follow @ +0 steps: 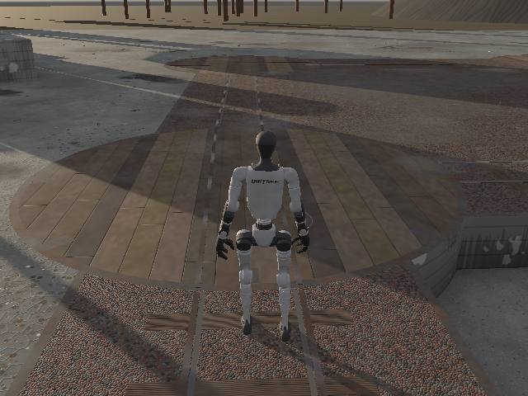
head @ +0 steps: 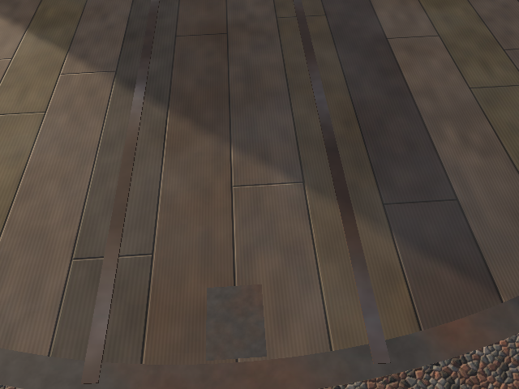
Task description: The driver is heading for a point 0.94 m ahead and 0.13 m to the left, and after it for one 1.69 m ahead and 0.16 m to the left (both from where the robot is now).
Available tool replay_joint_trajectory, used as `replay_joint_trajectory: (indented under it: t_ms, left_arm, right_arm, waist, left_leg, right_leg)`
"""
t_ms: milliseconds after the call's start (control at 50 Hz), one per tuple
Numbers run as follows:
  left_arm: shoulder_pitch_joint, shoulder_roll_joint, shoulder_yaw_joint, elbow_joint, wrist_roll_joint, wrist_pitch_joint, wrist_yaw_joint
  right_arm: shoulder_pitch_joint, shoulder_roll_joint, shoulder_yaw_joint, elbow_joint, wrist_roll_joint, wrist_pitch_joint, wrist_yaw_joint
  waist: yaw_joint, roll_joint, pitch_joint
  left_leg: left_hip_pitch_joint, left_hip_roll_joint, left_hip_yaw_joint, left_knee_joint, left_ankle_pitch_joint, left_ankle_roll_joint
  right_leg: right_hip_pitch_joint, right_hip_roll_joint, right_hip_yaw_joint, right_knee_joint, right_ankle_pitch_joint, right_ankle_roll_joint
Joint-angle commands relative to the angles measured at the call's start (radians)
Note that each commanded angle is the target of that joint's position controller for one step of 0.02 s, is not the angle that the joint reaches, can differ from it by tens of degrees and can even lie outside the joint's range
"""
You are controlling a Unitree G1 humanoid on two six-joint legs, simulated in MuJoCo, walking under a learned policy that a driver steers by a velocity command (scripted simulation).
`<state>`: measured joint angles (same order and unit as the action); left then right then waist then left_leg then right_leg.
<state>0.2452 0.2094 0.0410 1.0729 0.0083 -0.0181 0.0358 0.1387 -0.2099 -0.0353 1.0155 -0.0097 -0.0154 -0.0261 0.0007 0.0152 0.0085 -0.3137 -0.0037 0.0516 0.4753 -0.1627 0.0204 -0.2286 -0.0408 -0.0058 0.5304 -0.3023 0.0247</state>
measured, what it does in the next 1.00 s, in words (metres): walks ahead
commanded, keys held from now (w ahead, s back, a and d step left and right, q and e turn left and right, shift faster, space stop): no key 0.54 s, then w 0.46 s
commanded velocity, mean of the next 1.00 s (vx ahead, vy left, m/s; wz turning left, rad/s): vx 0.13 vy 0.00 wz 0.00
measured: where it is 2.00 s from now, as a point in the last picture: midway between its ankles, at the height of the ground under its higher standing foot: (282, 317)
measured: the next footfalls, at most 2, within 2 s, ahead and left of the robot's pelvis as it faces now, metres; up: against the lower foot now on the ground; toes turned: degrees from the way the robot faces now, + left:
right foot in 1.28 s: +0.49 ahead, -0.12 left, +0.00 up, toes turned -2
left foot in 1.86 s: +0.81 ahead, +0.12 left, +0.00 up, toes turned +10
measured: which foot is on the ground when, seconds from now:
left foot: down 0.00-1.00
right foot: down 0.00-0.80, up 0.82-1.00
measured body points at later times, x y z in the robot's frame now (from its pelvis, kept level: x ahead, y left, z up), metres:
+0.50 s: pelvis +0.03 -0.01 +0.00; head +0.04 -0.02 +0.45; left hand +0.06 +0.23 -0.15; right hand +0.11 -0.27 -0.15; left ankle +0.06 +0.11 -0.74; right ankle -0.01 -0.13 -0.74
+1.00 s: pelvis +0.14 +0.03 +0.01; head +0.15 +0.04 +0.46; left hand +0.25 +0.29 -0.13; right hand +0.09 -0.21 -0.14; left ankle +0.07 +0.11 -0.74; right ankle +0.17 -0.13 -0.65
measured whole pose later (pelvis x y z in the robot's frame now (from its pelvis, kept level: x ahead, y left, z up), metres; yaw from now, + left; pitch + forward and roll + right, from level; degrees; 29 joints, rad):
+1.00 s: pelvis +0.14 +0.03 +0.01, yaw +1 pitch +1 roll +0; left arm 0.18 0.25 0.08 0.99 -0.03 -0.09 0.00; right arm 0.41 -0.18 -0.03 1.13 0.00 -0.10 0.01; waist -0.04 -0.03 -0.01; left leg -0.05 -0.03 0.07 0.32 -0.28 0.06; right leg -0.59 -0.09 -0.01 1.10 -0.21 -0.06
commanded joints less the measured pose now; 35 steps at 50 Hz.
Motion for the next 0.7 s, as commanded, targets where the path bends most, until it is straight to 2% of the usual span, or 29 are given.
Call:
replay_joint_trajectory:
  t_ms: [20,100,240,540,560,580,600,620,640,660,680,700]
  left_arm:
    - [0.026,0.108,0.016,-0.021,-0.005,-0.019,0.002]
    - [0.041,0.106,0.013,-0.015,-0.007,-0.014,0.002]
    - [0.044,0.096,0.01,-0.01,-0.007,-0.004,0.001]
    - [0.049,0.08,0.004,0.002,-0.004,0.003,0.004]
    - [0.074,0.075,0.004,0.015,-0.006,0.004,0.005]
    - [0.081,0.09,0.01,0.018,-0.013,0.007,0.007]
    - [0.077,0.113,0.018,0.01,-0.02,0.008,0.009]
    - [0.084,0.131,0.024,0.001,-0.024,0.004,0.011]
    - [0.118,0.152,0.031,0.0,-0.03,-0.005,0.01]
    - [0.14,0.182,0.043,0.003,-0.036,-0.017,0.01]
    - [0.138,0.19,0.048,0.002,-0.037,-0.03,0.009]
    - [0.126,0.172,0.045,-0.005,-0.033,-0.042,0.007]
  right_arm:
    - [-0.001,-0.095,-0.019,-0.025,0.004,-0.009,0.0]
    - [0.0,-0.098,-0.021,-0.011,0.008,-0.003,0.001]
    - [0.009,-0.107,-0.023,0.015,0.012,0.01,-0.007]
    - [-0.001,-0.105,-0.025,0.055,0.012,0.022,-0.015]
    - [0.017,-0.094,-0.023,0.067,0.012,0.023,-0.015]
    - [0.021,-0.096,-0.026,0.072,0.018,0.025,-0.015]
    - [0.018,-0.102,-0.03,0.071,0.022,0.024,-0.015]
    - [-0.003,-0.103,-0.032,0.06,0.023,0.016,-0.014]
    - [-0.035,-0.089,-0.029,0.042,0.025,0.0,-0.01]
    - [-0.056,-0.068,-0.026,0.028,0.031,-0.017,-0.002]
    - [-0.073,-0.058,-0.023,0.015,0.035,-0.034,0.007]
    - [-0.072,-0.061,-0.025,0.009,0.04,-0.048,0.016]
  waist:
    - [0.0,-0.056,-0.016]
    - [0.007,-0.03,-0.037]
    - [0.005,-0.017,-0.031]
    - [0.0,-0.024,0.008]
    - [0.001,-0.029,-0.012]
    - [0.002,-0.046,0.008]
    - [0.004,-0.072,0.047]
    - [0.015,-0.093,0.095]
    - [0.034,-0.13,0.132]
    - [0.041,-0.187,0.162]
    - [0.042,-0.203,0.194]
    - [0.031,-0.192,0.201]
  left_leg:
    - [0.117,0.047,-0.05,-0.035,0.086,0.033]
    - [0.136,0.049,-0.047,-0.011,0.168,0.031]
    - [0.153,0.052,-0.048,0.007,0.214,0.026]
    - [0.155,0.053,-0.049,-0.011,0.152,0.013]
    - [0.16,0.037,-0.031,-0.006,0.041,0.013]
    - [0.135,0.009,-0.004,0.022,-0.142,0.016]
    - [0.076,-0.012,0.016,0.053,-0.315,0.02]
    - [-0.004,-0.018,0.022,0.089,-0.4,0.024]
    - [-0.084,-0.022,0.034,0.159,-0.387,0.024]
    - [-0.151,-0.02,0.047,0.254,-0.31,0.028]
    - [-0.197,0.019,0.01,0.317,-0.271,0.043]
    - [-0.234,0.043,-0.013,0.34,-0.289,0.059]
  right_leg:
    - [-0.072,-0.035,0.036,-0.128,0.084,-0.041]
    - [-0.036,-0.029,0.025,-0.104,0.175,-0.046]
    - [-0.016,-0.019,0.013,-0.094,0.237,-0.046]
    - [-0.019,-0.006,0.001,-0.127,0.165,-0.042]
    - [-0.01,0.0,-0.004,-0.139,0.054,-0.048]
    - [-0.028,0.002,0.005,-0.15,-0.116,-0.069]
    - [-0.054,-0.017,0.041,-0.171,-0.292,-0.1]
    - [-0.068,-0.058,0.104,-0.211,-0.433,-0.132]
    - [-0.05,-0.127,0.203,-0.267,-0.52,-0.172]
    - [-0.023,-0.22,0.33,-0.33,-0.564,-0.221]
    - [-0.024,-0.287,0.414,-0.354,-0.533,-0.256]
    - [0.0,-0.306,0.426,-0.345,-0.455,-0.263]
Velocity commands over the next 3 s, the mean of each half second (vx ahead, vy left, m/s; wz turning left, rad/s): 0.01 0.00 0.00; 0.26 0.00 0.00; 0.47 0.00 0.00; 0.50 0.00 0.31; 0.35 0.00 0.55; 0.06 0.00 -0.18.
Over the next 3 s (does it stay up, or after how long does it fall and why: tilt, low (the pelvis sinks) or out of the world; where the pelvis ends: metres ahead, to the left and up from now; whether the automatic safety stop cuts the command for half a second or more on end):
stays up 1.03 0.06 -0.01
